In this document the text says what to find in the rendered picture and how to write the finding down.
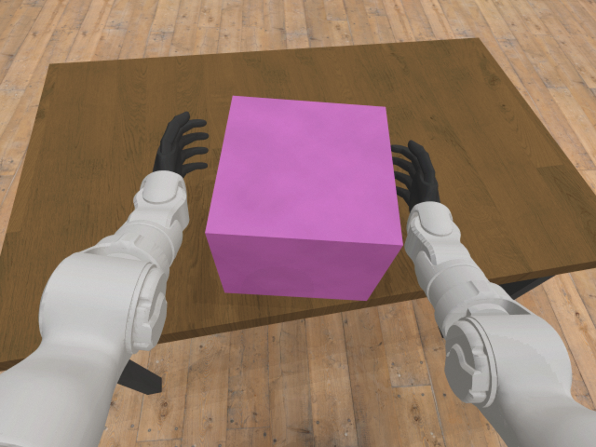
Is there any robot right upper arm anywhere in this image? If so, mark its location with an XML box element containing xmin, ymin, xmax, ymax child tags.
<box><xmin>444</xmin><ymin>315</ymin><xmax>596</xmax><ymax>447</ymax></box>

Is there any robot left forearm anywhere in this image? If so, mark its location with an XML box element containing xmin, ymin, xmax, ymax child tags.
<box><xmin>38</xmin><ymin>170</ymin><xmax>189</xmax><ymax>336</ymax></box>

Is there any table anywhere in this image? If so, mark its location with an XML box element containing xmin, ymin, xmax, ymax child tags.
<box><xmin>0</xmin><ymin>37</ymin><xmax>596</xmax><ymax>395</ymax></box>

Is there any carton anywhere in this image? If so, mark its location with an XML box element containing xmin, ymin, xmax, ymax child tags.
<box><xmin>205</xmin><ymin>96</ymin><xmax>403</xmax><ymax>301</ymax></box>

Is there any right robot hand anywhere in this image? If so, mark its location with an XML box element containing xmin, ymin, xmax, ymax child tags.
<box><xmin>390</xmin><ymin>140</ymin><xmax>440</xmax><ymax>212</ymax></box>

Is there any left robot hand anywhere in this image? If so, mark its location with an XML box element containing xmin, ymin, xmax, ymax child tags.
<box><xmin>153</xmin><ymin>112</ymin><xmax>209</xmax><ymax>178</ymax></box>

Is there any robot right forearm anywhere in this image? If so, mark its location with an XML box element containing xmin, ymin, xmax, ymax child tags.
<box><xmin>404</xmin><ymin>201</ymin><xmax>572</xmax><ymax>389</ymax></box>

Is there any robot left upper arm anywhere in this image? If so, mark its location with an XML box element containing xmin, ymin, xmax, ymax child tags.
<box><xmin>0</xmin><ymin>252</ymin><xmax>167</xmax><ymax>447</ymax></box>

